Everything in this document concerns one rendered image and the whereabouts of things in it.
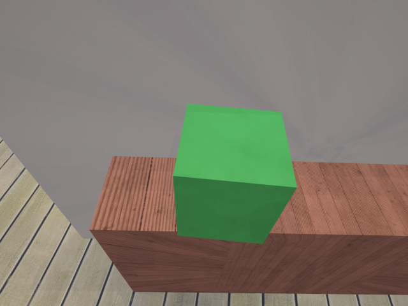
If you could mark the carton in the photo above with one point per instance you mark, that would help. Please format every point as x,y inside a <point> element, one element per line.
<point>233,174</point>

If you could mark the pedestal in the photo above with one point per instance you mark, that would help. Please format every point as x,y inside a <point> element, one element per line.
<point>344,231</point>

